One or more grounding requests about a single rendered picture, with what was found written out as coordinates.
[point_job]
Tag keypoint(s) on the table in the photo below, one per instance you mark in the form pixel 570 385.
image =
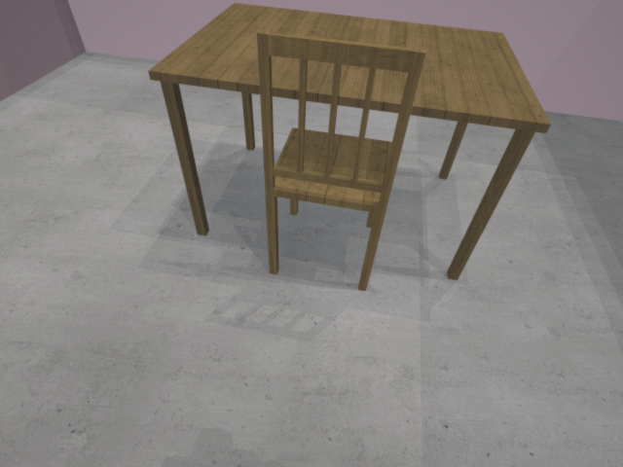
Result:
pixel 467 76

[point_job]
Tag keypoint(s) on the chair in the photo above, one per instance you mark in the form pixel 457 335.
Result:
pixel 325 167

